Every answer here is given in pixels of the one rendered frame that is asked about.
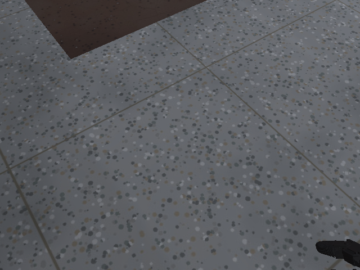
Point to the robot right hand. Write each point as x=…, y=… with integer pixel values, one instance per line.
x=348, y=250

